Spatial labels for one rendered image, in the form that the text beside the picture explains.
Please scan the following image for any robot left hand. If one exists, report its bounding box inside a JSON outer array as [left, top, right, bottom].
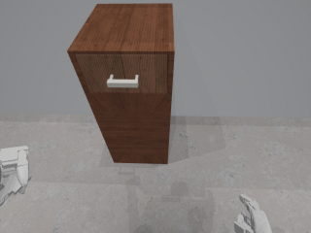
[[0, 146, 32, 207]]

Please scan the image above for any handle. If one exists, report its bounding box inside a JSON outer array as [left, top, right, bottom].
[[106, 75, 139, 88]]

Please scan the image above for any drawer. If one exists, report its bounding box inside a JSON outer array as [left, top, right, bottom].
[[76, 54, 168, 93]]

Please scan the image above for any cabinet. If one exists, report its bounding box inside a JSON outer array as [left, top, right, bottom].
[[67, 3, 175, 164]]

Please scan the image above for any robot right hand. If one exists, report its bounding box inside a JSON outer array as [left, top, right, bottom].
[[234, 193, 272, 233]]

